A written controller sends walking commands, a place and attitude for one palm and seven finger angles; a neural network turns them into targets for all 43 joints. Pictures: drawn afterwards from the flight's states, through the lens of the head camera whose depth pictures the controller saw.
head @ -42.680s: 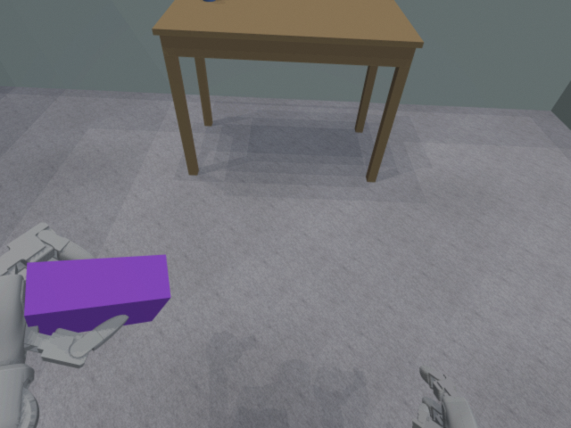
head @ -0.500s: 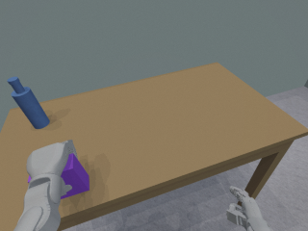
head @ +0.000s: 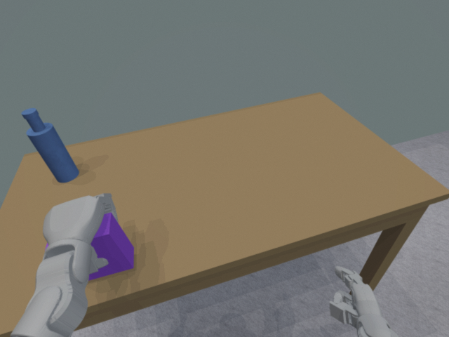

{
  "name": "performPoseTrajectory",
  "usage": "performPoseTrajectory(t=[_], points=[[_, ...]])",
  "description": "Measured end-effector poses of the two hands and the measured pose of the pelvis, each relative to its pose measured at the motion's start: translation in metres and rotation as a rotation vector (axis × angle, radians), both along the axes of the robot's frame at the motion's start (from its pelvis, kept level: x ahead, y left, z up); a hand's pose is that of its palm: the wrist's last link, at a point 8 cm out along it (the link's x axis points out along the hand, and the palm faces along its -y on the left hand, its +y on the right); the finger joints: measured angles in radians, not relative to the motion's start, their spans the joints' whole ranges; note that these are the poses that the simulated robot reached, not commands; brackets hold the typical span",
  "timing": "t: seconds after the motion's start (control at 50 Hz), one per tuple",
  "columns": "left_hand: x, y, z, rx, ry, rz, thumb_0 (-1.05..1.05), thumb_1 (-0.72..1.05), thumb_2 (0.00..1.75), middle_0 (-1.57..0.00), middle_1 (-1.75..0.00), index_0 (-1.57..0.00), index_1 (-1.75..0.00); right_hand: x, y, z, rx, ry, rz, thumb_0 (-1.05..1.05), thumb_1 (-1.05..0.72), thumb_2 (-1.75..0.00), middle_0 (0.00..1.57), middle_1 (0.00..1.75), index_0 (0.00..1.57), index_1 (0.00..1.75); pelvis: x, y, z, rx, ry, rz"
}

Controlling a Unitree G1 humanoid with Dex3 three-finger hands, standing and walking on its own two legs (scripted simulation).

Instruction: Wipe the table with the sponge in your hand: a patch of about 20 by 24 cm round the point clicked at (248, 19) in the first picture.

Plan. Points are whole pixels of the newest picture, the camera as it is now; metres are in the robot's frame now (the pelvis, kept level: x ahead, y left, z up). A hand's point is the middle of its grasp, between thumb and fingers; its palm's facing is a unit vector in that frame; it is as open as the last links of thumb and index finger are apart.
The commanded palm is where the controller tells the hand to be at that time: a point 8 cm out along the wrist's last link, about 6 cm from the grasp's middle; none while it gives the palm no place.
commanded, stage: lift the sponge slowly off the table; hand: left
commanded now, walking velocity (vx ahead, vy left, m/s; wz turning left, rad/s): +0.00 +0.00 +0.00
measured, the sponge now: (99, 254) +0.23 +0.29 +0.03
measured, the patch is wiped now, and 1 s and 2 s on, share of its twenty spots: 1.00 1.00 1.00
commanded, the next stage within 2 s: bring the sponge back beside the body in 1.52 s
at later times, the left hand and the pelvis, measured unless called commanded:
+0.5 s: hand (85, 218) +0.25 +0.28 +0.13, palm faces +0.12 -0.10 -0.99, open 9.4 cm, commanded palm +0.21 +0.28 +0.19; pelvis -0.01 +0.00 +0.00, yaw +0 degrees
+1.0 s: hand (72, 204) +0.25 +0.29 +0.16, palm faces +0.18 -0.11 -0.98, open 9.4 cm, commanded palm +0.21 +0.29 +0.23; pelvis -0.01 +0.00 +0.00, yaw +0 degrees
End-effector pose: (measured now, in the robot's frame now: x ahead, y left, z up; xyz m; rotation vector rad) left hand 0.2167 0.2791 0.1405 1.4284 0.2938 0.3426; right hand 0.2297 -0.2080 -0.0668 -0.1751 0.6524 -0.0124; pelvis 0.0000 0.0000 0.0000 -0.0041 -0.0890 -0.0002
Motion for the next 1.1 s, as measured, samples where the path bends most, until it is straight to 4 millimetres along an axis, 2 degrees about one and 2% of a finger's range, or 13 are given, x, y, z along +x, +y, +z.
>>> performPoseTrajectory(t=[0.14, 0.3, 0.4, 0.5, 0.62, 0.74, 0.84, 0.96, 1.1], points=[[0.0, 0.007, 0.01, -0.003, -0.001, 0.047, 0.0, -0.47, 1.08, -0.8, -1.42, -0.82, -1.4, 0.004, -0.001, 0.002, 0.003, -0.01, 0.008, 0.01, -0.91, -0.9, 0.21, 0.3, 0.2, 0.3, -0.002, -0.001, 0.0, 0.001, -0.006, 0.005], [0.004, -0.002, 0.015, -0.004, 0.011, -0.004, -0.01, -0.47, 1.08, -0.8, -1.42, -0.82, -1.4, 0.005, 0.001, 0.005, -0.005, -0.025, 0.014, 0.01, -0.91, -0.9, 0.21, 0.3, 0.2, 0.3, -0.005, -0.001, 0.001, 0.001, -0.007, 0.008], [0.006, -0.004, 0.025, 0.007, -0.03, -0.02, -0.01, -0.47, 1.08, -0.8, -1.41, -0.83, -1.4, 0.004, 0.003, 0.005, 0.003, -0.024, 0.018, 0.01, -0.91, -0.9, 0.21, 0.3, 0.2, 0.3, -0.005, -0.001, 0.001, 0.002, -0.008, 0.002], [0.005, 0.001, 0.037, 0.012, -0.059, 0.015, -0.01, -0.47, 1.08, -0.8, -1.42, -0.82, -1.4, 0.003, 0.005, 0.004, 0.015, -0.018, 0.023, 0.01, -0.91, -0.9, 0.21, 0.3, 0.2, 0.3, -0.005, 0.0, 0.001, 0.003, -0.008, -0.001], [0.004, 0.008, 0.038, 0.004, -0.027, 0.057, -0.01, -0.47, 1.08, -0.8, -1.42, -0.82, -1.4, 0.004, 0.005, 0.004, 0.013, -0.018, 0.028, 0.01, -0.91, -0.9, 0.21, 0.3, 0.2, 0.3, -0.008, 0.0, 0.001, 0.003, -0.006, 0.007], [0.007, 0.001, 0.04, 0.001, -0.016, 0.003, -0.01, -0.47, 1.08, -0.8, -1.42, -0.82, -1.4, 0.005, 0.008, 0.007, 0.002, -0.035, 0.036, 0.01, -0.91, -0.9, 0.21, 0.3, 0.2, 0.3, -0.01, 0.001, 0.001, 0.002, -0.008, 0.011], [0.008, -0.003, 0.053, 0.016, -0.071, -0.033, -0.01, -0.47, 1.08, -0.8, -1.41, -0.83, -1.4, 0.005, 0.012, 0.009, 0.009, -0.045, 0.041, 0.01, -0.91, -0.9, 0.2, 0.3, 0.2, 0.3, -0.01, 0.002, 0.001, 0.003, -0.01, 0.002], [0.004, 0.006, 0.069, 0.007, -0.124, 0.02, -0.01, -0.47, 1.08, -0.8, -1.41, -0.83, -1.4, 0.006, 0.015, 0.01, 0.024, -0.047, 0.046, 0.01, -0.91, -0.9, 0.21, 0.3, 0.2, 0.3, -0.011, 0.003, 0.001, 0.003, -0.008, -0.003], [0.003, 0.013, 0.066, -0.016, -0.085, 0.055, -0.01, -0.47, 1.08, -0.8, -1.42, -0.82, -1.4, 0.007, 0.015, 0.012, 0.015, -0.054, 0.048, 0.01, -0.91, -0.9, 0.21, 0.3, 0.2, 0.3, -0.014, 0.004, 0.0, 0.002, -0.005, 0.007]])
